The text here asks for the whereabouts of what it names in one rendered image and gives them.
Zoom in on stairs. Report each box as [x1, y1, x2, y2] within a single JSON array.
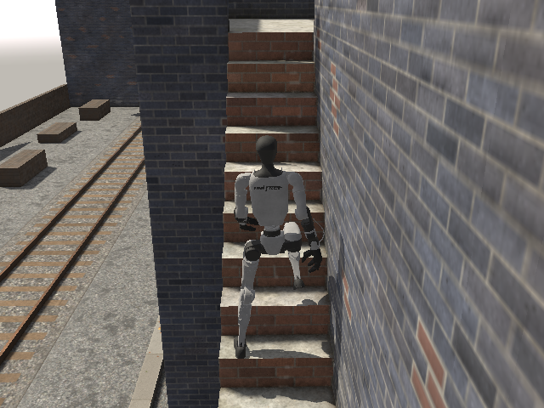
[[218, 32, 336, 408]]

